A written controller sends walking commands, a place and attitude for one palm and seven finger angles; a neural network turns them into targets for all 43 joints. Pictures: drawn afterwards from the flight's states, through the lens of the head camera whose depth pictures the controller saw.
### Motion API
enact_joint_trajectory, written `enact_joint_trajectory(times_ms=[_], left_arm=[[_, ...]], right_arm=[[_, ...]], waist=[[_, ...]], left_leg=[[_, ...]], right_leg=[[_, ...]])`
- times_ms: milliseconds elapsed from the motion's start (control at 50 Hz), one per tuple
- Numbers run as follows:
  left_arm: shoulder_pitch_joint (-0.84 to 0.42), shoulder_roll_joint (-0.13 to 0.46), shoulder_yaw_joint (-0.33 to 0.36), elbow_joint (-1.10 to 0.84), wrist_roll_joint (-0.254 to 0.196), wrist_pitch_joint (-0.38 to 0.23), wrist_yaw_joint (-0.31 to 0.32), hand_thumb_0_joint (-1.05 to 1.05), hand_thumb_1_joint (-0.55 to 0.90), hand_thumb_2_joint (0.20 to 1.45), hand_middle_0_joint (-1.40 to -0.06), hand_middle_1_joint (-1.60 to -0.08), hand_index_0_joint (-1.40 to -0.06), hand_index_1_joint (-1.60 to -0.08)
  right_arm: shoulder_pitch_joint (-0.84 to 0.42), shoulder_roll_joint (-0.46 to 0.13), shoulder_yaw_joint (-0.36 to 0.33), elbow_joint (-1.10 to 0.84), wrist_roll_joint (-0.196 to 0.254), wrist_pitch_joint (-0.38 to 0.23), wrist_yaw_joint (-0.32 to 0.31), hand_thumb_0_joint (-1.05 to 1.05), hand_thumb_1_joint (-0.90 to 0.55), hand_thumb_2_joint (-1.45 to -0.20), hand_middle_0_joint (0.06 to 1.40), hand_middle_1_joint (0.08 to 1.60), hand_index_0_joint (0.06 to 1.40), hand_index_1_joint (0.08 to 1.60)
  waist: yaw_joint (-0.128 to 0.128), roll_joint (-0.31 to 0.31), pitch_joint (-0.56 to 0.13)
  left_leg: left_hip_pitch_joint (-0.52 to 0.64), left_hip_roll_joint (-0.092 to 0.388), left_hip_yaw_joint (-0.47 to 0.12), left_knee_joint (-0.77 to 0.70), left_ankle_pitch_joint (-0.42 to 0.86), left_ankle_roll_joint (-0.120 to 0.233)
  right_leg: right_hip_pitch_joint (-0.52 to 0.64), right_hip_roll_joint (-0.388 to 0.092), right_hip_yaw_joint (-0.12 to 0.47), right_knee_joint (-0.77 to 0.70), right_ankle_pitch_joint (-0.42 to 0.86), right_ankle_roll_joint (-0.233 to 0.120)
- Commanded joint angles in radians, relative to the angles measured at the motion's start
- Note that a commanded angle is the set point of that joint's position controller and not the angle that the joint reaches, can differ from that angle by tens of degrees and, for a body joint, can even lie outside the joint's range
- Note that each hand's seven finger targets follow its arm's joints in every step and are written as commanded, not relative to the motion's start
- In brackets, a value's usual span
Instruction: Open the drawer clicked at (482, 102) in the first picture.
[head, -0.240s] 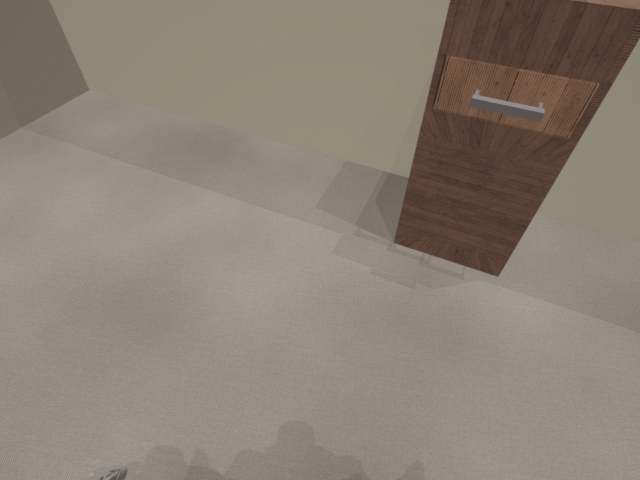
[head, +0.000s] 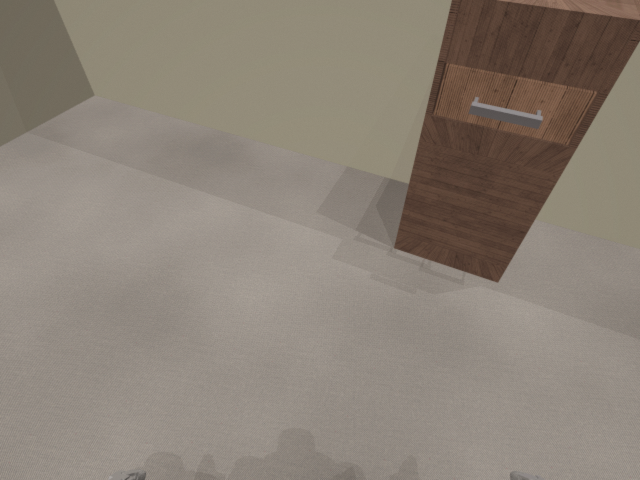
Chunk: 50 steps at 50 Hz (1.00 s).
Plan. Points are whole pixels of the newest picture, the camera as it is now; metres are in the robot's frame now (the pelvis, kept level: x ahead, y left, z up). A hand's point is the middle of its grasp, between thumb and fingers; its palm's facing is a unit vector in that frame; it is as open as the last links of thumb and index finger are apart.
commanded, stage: stand and wait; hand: left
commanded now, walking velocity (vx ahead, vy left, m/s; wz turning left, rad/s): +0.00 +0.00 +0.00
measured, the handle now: (505, 110) +1.07 -0.45 -0.05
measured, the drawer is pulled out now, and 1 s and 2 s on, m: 0.00 0.00 0.00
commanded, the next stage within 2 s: look at it before walking up in 0.58 s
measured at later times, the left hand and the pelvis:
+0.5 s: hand out of the picture +0.06 +0.24 -0.15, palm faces -0.03 -0.94 -0.34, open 7.3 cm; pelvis -0.01 -0.01 +0.00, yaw +0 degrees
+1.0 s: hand out of the picture +0.07 +0.23 -0.15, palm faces -0.03 -0.94 -0.33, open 7.3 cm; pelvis -0.01 -0.02 +0.01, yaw +0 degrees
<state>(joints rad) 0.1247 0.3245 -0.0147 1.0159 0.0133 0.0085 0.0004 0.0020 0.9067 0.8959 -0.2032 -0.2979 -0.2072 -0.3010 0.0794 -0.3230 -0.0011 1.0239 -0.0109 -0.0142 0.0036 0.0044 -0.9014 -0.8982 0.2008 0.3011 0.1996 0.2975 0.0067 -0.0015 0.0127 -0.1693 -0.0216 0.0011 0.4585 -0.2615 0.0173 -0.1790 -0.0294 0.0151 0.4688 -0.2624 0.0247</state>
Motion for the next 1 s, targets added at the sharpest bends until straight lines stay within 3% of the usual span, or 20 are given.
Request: enact_joint_trajectory(times_ms=[0,280,500,980], left_arm=[[-0.047,0.215,0.051,-0.058,-0.001,-0.028,0.015,0.000,0.900,0.900,-0.200,-0.300,-0.200,-0.300],[-0.037,0.221,0.052,-0.017,-0.004,-0.034,0.013,0.000,0.900,0.900,-0.200,-0.300,-0.200,-0.300],[-0.042,0.224,0.049,0.001,-0.003,-0.032,0.011,0.000,0.900,0.900,-0.200,-0.300,-0.200,-0.300],[-0.040,0.220,0.050,0.005,-0.002,-0.036,0.012,0.000,0.900,0.900,-0.200,-0.300,-0.200,-0.300]], right_arm=[[-0.047,-0.215,-0.047,-0.058,-0.003,-0.022,-0.018,0.000,-0.900,-0.900,0.200,0.300,0.200,0.300],[-0.027,-0.217,-0.042,-0.007,0.001,-0.020,-0.016,0.000,-0.900,-0.900,0.200,0.300,0.200,0.300],[-0.012,-0.222,-0.037,0.019,0.002,-0.018,-0.013,0.000,-0.900,-0.900,0.200,0.300,0.200,0.300],[-0.015,-0.219,-0.036,0.027,0.003,-0.020,-0.015,0.000,-0.900,-0.900,0.200,0.300,0.200,0.300]], waist=[[-0.007,0.004,-0.058],[-0.007,-0.004,-0.056],[-0.006,-0.012,-0.022],[-0.006,0.000,-0.041]], left_leg=[[0.019,0.124,-0.095,-0.089,0.218,0.026],[0.024,0.127,-0.100,-0.110,0.178,0.016],[0.004,0.128,-0.112,-0.141,0.113,0.014],[0.036,0.136,-0.108,-0.141,0.185,0.008]], right_leg=[[0.016,-0.080,0.070,-0.065,0.190,-0.052],[0.030,-0.091,0.092,-0.109,0.172,-0.058],[0.011,-0.087,0.102,-0.142,0.074,-0.057],[0.032,-0.089,0.095,-0.145,0.161,-0.055]])
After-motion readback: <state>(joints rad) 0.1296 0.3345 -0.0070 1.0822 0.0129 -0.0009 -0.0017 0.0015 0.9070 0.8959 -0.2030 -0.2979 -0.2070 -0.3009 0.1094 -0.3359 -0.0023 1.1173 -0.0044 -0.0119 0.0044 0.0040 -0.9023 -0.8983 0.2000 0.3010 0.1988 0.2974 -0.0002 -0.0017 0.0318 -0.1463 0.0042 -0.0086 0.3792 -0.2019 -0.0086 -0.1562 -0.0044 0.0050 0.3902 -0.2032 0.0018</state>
